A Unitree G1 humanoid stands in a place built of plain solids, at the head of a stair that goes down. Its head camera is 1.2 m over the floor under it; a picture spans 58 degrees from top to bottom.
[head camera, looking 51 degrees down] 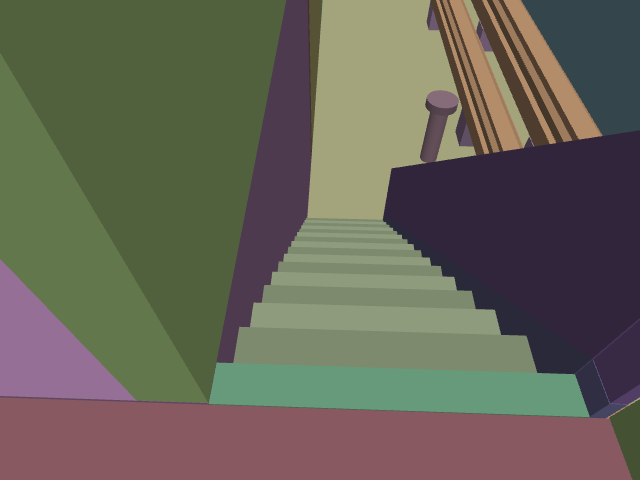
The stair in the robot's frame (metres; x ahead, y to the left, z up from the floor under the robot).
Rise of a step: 0.21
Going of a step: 0.22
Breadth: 1.03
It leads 2 degrees to the right of straight ahead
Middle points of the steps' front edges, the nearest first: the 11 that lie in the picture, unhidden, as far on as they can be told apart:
0.50 -0.21 0.00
0.72 -0.22 -0.21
0.94 -0.23 -0.41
1.17 -0.24 -0.62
1.39 -0.24 -0.83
1.62 -0.25 -1.03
1.84 -0.26 -1.24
2.06 -0.27 -1.45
2.28 -0.27 -1.65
2.51 -0.28 -1.86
2.73 -0.29 -2.07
